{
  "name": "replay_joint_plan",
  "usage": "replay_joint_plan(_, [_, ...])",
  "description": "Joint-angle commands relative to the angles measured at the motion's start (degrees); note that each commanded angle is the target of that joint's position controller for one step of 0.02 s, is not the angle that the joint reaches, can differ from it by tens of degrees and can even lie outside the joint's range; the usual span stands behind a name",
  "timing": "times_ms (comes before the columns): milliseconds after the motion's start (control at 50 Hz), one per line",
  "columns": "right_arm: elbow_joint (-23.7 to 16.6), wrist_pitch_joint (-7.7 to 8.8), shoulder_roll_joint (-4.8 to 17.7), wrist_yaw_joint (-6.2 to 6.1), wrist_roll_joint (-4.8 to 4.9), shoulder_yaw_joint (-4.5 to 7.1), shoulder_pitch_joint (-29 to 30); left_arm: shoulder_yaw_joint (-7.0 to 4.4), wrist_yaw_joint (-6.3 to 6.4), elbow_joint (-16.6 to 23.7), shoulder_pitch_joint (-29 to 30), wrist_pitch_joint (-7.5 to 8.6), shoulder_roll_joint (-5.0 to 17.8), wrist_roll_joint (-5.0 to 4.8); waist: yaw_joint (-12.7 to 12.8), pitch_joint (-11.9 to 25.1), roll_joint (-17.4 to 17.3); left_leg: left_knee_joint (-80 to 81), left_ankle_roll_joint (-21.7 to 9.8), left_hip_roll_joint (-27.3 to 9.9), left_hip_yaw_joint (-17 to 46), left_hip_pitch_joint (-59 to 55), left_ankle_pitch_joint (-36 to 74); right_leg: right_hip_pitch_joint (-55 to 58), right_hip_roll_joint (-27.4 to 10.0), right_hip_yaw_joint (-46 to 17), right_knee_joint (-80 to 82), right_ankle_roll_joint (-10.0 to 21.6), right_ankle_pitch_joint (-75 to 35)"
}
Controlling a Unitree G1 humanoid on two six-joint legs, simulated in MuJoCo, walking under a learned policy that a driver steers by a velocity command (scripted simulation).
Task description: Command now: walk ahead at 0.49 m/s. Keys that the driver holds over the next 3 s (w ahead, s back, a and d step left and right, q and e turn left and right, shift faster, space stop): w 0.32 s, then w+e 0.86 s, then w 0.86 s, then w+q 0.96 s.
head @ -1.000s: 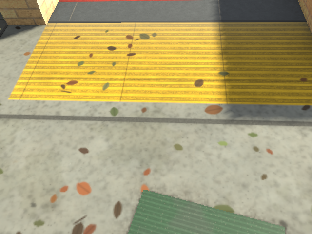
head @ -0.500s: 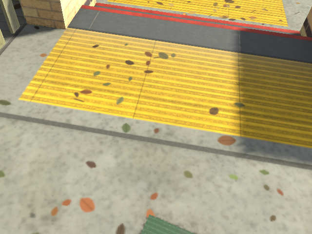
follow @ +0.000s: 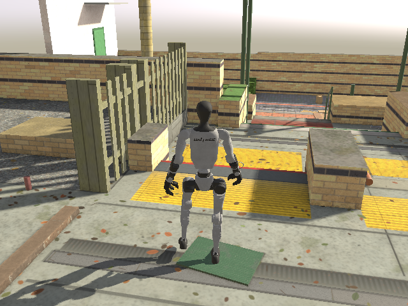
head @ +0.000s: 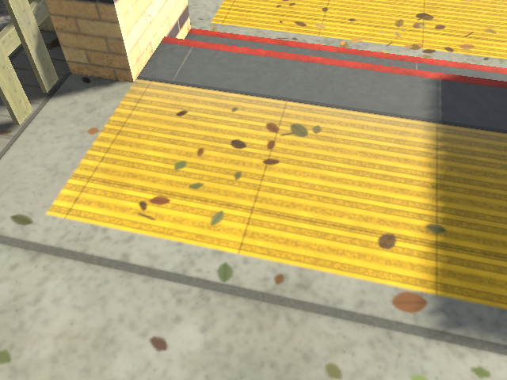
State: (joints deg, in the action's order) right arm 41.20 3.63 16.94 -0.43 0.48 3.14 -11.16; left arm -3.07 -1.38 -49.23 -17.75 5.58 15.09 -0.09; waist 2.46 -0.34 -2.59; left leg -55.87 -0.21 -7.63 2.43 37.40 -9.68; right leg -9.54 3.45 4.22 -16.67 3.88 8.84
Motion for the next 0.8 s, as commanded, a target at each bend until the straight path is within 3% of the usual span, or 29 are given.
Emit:
replay_joint_plan(20, [-2.93,0.76,2.34,0.24,-0.26,0.36,0.74,-2.04,0.72,4.07,4.05,1.13,9.27,-0.46,-1.77,-2.0,4.85,9.89,1.25,-0.82,0.19,-0.98,10.91,-3.34,-13.95,-9.16,11.17,9.87,-3.64])
replay_joint_plan(100, [-4.68,1.51,1.7,1.44,0.53,-0.13,8.08,-2.5,1.07,2.52,-0.11,0.19,11.17,-1.35,1.4,-2.74,4.89,21.75,1.44,1.24,-1.08,-3.64,16.44,0.49,-14.82,-7.26,8.9,8.35,-3.45])
replay_joint_plan(180, [-6.0,1.65,3.68,2.66,0.82,0.33,10.25,-2.98,1.34,1.42,-1.6,-1.25,11.94,-1.6,1.33,-3.34,5.56,26.79,-0.81,1.75,0.35,-3.03,11.28,7.78,-18.38,-8.97,3.86,6.61,-3.35])
replay_joint_plan(220, [-5.5,1.79,4.85,2.82,0.8,0.78,7.48,-3.18,1.46,1.06,-1.42,-2.07,12.4,-1.52,-0.53,-2.25,6.13,27.9,-2.32,2.97,-0.9,-7.05,6.25,10.07,-18.89,-9.32,-0.81,5.43,-9.56])
replay_joint_plan(240, [-4.07,1.95,6.28,2.69,0.58,1.67,2.07,-3.03,1.42,1.13,-0.39,-2.5,12.26,-1.55,-3.83,0.83,5.25,29.95,-3.7,4.74,-2.84,-14.5,5.81,9.9,-16.9,-7.54,-8.42,4.23,-17.72])
replay_joint_plan(260, [-1.55,1.94,9.11,2.2,0.34,3.1,-6.31,-2.16,1.4,1.28,-0.84,-2.66,10.1,-0.97,-7.38,7.16,3.55,28.77,-5.28,4.83,-3.33,-27.42,6.12,5.71,-13.55,-4.99,-20.22,2.43,-19.85])
replay_joint_plan(280, [-0.41,1.59,13.99,1.42,-0.28,4.17,-14.82,-0.46,1.3,2.87,-2.22,-2.42,5.83,1.09,-9.1,15.6,-6.51,26.38,-8.17,-6.69,9.7,-42.83,9.26,-5.89,-9.51,-1.85,-39.62,0.04,-2.32])
replay_joint_plan(300, [-0.08,1.49,17.04,2.0,-0.93,4.38,-15.37,0.88,0.83,3.28,-9.82,-0.84,1.1,-0.29,-4.62,20.23,-19.59,33.97,-17.58,-15.33,36.45,-58.15,-0.85,-27.55,0.4,-5.51,-56.37,-2.95,25.52])
replay_joint_plan(320, [-0.33,1.58,10.91,2.35,-0.03,3.21,-15.52,-0.31,0.76,3.02,-4.92,0.25,7.59,-1.96,-7.79,17.81,-9.94,38.05,-16.29,-14.3,37.41,-57.0,-7.76,-34.39,-2.8,-10.85,-60.44,-2.28,24.36])
replay_joint_plan(340, [-0.87,1.77,8.53,2.23,-0.17,2.43,-12.12,-0.96,0.78,4.55,1.02,0.72,10.03,-2.92,-8.13,10.94,-5.24,37.88,-13.89,-12.83,28.17,-50.89,-4.43,-36.69,-5.31,-10.59,-60.39,-1.29,18.97])
replay_joint_plan(360, [-1.44,1.75,7.45,2.19,-0.6,1.94,-8.08,-0.79,1.14,4.81,3.39,0.55,9.2,-2.34,-6.32,7.42,-0.69,38.61,-12.52,-10.9,21.89,-43.71,1.88,-34.66,-7.95,-9.5,-58.34,-1.37,14.2])
replay_joint_plan(380, [-1.61,1.95,6.1,2.15,-0.97,1.6,-5.64,-1.0,1.22,5.02,4.04,0.14,8.86,-1.49,-4.92,4.68,-1.45,39.96,-12.14,-9.41,17.48,-38.12,7.11,-32.73,-9.42,-10.12,-55.02,-1.7,10.43])
replay_joint_plan(420, [-1.02,2.77,4.53,1.88,-1.26,1.35,-4.12,-1.09,0.97,4.31,1.91,-1.33,7.35,-1.64,-2.72,3.65,-3.34,42.83,-10.96,-6.97,10.49,-33.25,13.21,-28.1,-10.72,-10.64,-51.78,-2.27,6.51])
replay_joint_plan(480, [0.55,3.62,5.43,1.32,-1.42,1.86,-5.14,-0.96,0.95,4.64,2.71,-2.52,5.47,-1.68,-2.22,1.46,-1.26,45.17,-10.81,-6.64,3.54,-31.77,21.17,-30.56,-10.17,-11.98,-48.26,-3.29,1.19])
replay_joint_plan(580, [1.82,3.2,6.13,-0.06,-1.24,1.95,-4.76,-0.47,0.02,7.34,10.52,-2.15,3.58,-1.11,-4.27,-1.93,-0.79,48.46,-7.46,-3.44,-6.78,-31.88,20.62,-29.39,-8.3,-8.13,-28.55,-3.62,-14.16])
replay_joint_plan(640, [3.67,2.51,7.21,-0.68,-0.83,2.33,-8.01,0.19,-1.03,9.92,16.1,-2.0,2.17,-1.02,-6.65,-3.87,0.39,48.17,-6.57,-5.05,-9.1,-36.66,22.83,-30.37,-7.82,-5.31,-21.71,-2.61,-15.9])
replay_joint_plan(700, [4.72,0.92,7.85,-1.0,-0.32,2.68,-9.5,0.13,-2.2,12.55,19.42,-1.93,2.35,-1.16,-7.09,-4.57,0.49,44.29,-6.53,-7.22,-10.74,-43.82,29.82,-33.06,-6.73,-2.75,-18.65,-1.04,-10.58])
replay_joint_plan(740, [4.26,-0.13,8.98,-1.53,-0.26,3.0,-8.47,-0.48,-2.82,13.57,18.49,-2.02,3.41,-1.23,-5.35,-2.47,-1.19,38.6,-5.95,-7.53,-12.46,-46.1,45.83,-29.09,-4.01,0.51,-18.25,0.84,-5.17])
replay_joint_plan(780, [3.55,-1.2,10.55,-2.25,-0.18,3.43,-7.35,-1.88,-2.82,13.11,12.45,-2.44,5.89,-1.34,-1.31,1.95,-3.68,27.91,-5.36,-7.54,-13.35,-46.38,61.47,-20.13,-0.39,2.96,-19.14,3.37,0.73])
replay_joint_plan(800, [3.15,-1.51,11.03,-2.43,-0.07,3.49,-6.06,-3.34,-2.34,11.66,4.93,-2.55,8.69,-1.42,2.97,5.79,-3.19,17.69,-4.49,-6.35,-13.9,-42.65,60.81,-9.39,1.22,2.48,-16.38,5.36,-0.41])
